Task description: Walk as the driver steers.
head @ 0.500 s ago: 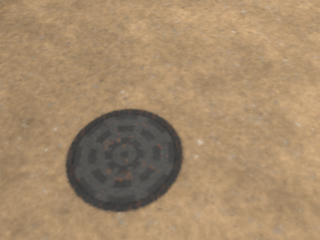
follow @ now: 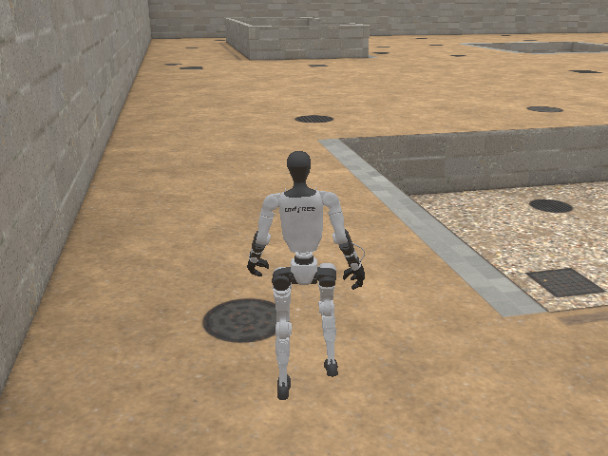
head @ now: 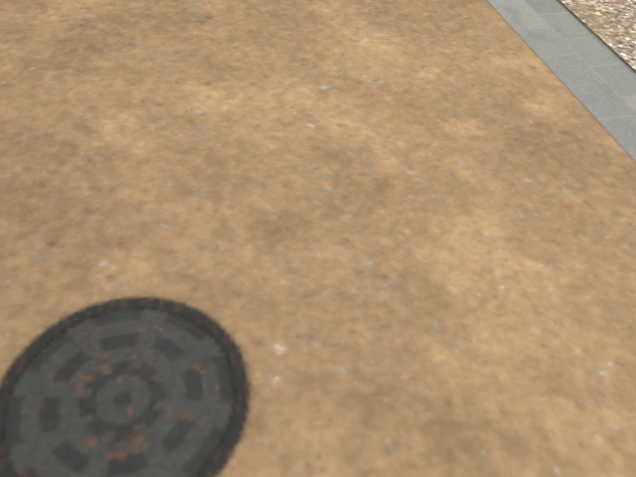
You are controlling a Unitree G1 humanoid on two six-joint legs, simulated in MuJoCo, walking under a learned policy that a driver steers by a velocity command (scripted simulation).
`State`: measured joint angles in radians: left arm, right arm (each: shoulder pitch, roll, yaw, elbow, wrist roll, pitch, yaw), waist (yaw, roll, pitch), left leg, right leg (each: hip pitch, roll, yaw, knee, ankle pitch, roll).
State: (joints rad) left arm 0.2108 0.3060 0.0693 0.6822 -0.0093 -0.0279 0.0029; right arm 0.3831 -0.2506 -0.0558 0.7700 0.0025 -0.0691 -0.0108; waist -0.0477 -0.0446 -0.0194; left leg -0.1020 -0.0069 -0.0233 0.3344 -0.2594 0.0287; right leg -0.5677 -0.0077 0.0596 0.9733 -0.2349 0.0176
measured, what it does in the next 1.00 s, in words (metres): walks ahead, turning left: right foot, then left foot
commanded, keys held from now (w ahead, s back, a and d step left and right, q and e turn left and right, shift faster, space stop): w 0.34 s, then w+q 0.66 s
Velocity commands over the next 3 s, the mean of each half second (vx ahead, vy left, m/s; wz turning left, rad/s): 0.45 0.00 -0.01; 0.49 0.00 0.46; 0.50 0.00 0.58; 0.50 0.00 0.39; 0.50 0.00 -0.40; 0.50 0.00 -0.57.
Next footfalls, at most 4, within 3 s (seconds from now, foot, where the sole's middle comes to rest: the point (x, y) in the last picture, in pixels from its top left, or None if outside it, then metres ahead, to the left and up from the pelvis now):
0.22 right None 0.22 -0.16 -0.78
0.76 left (269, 466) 0.55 0.06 -0.78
1.22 right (320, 339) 0.86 -0.06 -0.78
1.74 left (166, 314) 0.94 0.32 -0.78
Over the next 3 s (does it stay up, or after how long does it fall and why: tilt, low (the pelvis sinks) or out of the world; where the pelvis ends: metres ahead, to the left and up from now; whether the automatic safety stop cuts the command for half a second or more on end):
stays up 1.43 0.59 0.00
